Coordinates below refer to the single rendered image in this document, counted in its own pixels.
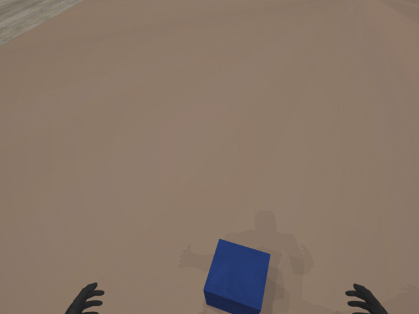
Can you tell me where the robot right hand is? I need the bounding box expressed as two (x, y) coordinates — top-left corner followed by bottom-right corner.
(345, 283), (388, 314)

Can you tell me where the carton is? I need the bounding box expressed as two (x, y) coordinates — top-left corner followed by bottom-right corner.
(204, 239), (270, 314)

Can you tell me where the robot left hand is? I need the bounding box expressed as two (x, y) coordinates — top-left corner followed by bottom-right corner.
(65, 283), (104, 314)

